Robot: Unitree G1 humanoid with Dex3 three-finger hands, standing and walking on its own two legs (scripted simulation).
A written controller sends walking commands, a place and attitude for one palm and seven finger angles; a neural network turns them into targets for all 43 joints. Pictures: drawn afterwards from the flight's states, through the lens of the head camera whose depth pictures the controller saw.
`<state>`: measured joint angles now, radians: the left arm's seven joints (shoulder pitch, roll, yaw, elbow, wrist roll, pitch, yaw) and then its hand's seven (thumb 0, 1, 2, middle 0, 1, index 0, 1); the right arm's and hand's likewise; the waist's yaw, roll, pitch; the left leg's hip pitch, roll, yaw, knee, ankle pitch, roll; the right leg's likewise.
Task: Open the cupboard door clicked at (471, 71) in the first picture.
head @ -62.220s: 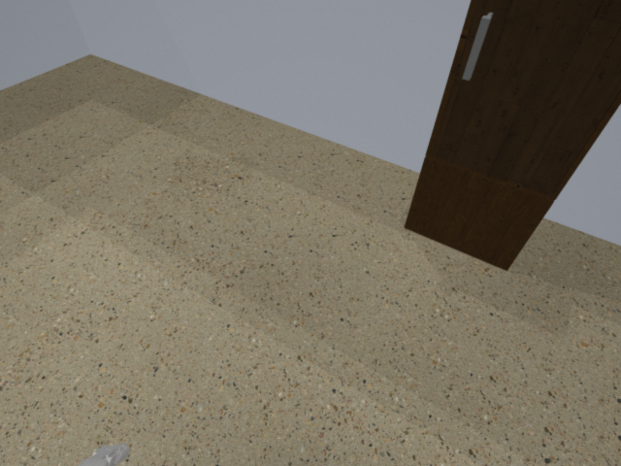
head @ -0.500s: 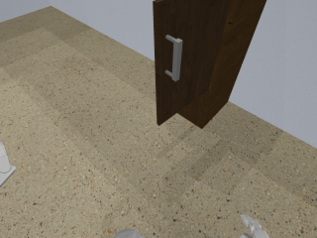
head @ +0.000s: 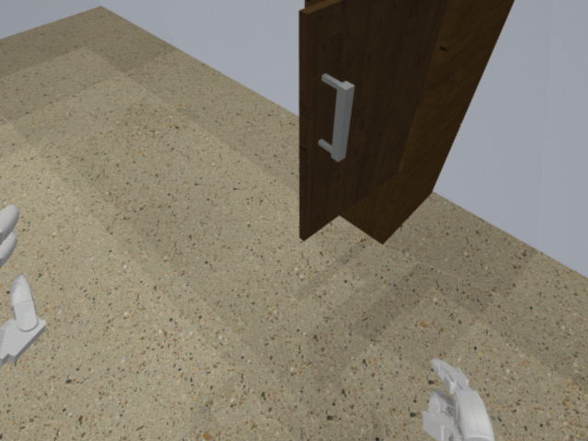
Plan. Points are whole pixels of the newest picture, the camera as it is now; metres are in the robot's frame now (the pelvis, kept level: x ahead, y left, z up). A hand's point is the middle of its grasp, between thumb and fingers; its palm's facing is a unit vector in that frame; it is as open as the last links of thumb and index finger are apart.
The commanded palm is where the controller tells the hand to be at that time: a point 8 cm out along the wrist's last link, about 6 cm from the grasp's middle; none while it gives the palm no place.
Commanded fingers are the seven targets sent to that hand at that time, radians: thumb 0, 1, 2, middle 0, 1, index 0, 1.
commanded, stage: let the arm hang, fingers relaxed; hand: left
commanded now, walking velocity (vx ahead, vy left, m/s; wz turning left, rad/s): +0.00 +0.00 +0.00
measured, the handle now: (333, 119) +0.66 -0.03 +0.06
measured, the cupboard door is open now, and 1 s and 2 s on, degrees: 84 84 84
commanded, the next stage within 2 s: look to check the result in 1.18 s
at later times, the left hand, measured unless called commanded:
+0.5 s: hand out of the picture -0.01 +0.19 -0.17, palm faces +0.05 -0.98 -0.20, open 7.0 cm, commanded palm none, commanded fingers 0.00 0.90 0.90 -0.20 -0.30 -0.20 -0.30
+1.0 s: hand out of the picture -0.03 +0.17 -0.17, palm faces +0.06 -0.98 -0.18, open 7.3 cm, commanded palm none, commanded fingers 0.00 0.90 0.90 -0.20 -0.30 -0.20 -0.30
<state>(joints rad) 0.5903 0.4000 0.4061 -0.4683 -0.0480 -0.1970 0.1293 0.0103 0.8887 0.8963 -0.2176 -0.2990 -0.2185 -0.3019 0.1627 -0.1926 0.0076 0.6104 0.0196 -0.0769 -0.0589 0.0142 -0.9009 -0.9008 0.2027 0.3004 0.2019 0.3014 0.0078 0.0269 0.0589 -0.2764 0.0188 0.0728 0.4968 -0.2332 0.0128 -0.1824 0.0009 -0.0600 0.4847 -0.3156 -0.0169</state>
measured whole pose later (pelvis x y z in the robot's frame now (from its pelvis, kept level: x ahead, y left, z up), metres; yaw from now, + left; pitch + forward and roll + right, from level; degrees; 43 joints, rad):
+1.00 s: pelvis -0.02 +0.01 +0.00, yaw +2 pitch -2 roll +0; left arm 0.26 0.12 0.00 1.15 0.00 -0.01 0.03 0.00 0.91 0.90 -0.20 -0.30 -0.20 -0.30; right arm 0.26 -0.14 0.01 1.17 -0.02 0.02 -0.02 0.01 -0.91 -0.90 0.20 0.30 0.20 0.30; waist -0.02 0.02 0.06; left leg -0.22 -0.02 0.05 0.41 -0.16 0.03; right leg -0.13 -0.03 -0.09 0.43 -0.27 0.00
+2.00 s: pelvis +0.00 +0.01 +0.01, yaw +2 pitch -1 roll +0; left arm 0.19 0.23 0.02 1.14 0.01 -0.02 0.01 0.00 0.91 0.90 -0.20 -0.30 -0.21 -0.30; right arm 0.15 -0.25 -0.01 1.15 -0.01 0.00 -0.02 0.01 -0.90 -0.90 0.20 0.30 0.20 0.30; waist -0.01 0.02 0.07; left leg -0.17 -0.02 0.04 0.35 -0.15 0.03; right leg -0.07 -0.03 -0.10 0.35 -0.26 -0.01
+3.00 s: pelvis +0.01 -0.01 +0.01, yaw +2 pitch -1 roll +0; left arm 0.13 0.29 0.01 1.13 0.01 -0.03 0.01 0.00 0.91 0.90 -0.21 -0.30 -0.21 -0.30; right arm 0.10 -0.31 0.00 1.15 -0.01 0.00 -0.01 0.01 -0.90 -0.90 0.20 0.30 0.20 0.30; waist -0.01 0.01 0.07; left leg -0.13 0.01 0.04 0.30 -0.15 0.00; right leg -0.02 0.01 -0.09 0.28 -0.24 -0.03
